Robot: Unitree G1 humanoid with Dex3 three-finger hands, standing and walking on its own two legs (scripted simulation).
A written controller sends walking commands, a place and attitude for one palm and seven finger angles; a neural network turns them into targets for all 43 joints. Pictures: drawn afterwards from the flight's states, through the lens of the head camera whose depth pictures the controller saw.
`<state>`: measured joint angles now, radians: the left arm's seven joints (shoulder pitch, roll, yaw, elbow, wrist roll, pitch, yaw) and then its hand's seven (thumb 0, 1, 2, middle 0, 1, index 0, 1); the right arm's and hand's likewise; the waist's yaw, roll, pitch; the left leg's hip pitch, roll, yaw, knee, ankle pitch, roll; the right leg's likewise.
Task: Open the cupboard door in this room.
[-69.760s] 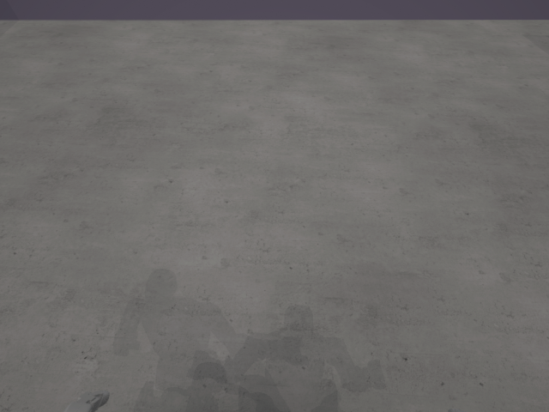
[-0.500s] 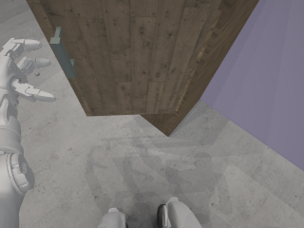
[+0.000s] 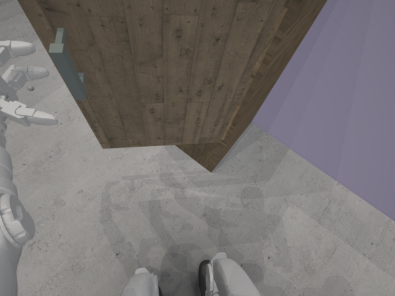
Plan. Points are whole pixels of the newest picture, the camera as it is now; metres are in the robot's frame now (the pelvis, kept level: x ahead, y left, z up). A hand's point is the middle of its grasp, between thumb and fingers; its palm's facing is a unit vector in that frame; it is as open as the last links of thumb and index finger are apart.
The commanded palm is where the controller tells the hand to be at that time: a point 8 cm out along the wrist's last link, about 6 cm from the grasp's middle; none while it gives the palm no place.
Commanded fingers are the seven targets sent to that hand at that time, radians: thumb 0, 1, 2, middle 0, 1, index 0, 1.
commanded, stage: move the hooked fingers beside the handle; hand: left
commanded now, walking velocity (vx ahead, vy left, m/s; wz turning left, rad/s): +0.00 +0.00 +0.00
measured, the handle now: (71, 66) +0.54 +0.20 +0.07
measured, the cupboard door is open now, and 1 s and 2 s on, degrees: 44 44 44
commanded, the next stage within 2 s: slide the fingers in behind the handle in 0.48 s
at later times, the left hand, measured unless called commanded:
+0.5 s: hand (32, 88) +0.49 +0.26 +0.07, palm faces +0.02 -1.00 +0.00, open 14.0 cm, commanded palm +0.46 +0.30 +0.07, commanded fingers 0.00 -0.50 0.30 -0.30 -1.20 -0.30 -1.20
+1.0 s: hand (53, 86) +0.49 +0.23 +0.07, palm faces +0.02 -1.00 -0.01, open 13.9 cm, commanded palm +0.47 +0.27 +0.07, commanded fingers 0.00 -0.50 0.30 -0.30 -1.20 -0.30 -1.20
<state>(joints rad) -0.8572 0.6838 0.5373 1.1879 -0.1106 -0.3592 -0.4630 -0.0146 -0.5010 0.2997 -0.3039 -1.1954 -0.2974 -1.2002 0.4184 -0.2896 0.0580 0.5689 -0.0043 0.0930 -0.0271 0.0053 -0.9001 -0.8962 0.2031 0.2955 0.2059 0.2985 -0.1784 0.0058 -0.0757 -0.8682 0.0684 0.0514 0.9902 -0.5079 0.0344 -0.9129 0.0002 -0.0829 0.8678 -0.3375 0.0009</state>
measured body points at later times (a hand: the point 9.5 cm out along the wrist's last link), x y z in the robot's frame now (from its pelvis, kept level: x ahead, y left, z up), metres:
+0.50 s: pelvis +0.00 +0.00 +0.00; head +0.14 +0.03 +0.43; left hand +0.48 +0.32 +0.07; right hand +0.02 -0.26 -0.10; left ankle -0.03 +0.09 -0.68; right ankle +0.03 -0.13 -0.68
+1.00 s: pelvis -0.01 +0.00 +0.00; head +0.13 +0.02 +0.42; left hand +0.49 +0.28 +0.07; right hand +0.00 -0.27 -0.11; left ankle -0.03 +0.09 -0.68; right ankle +0.03 -0.13 -0.68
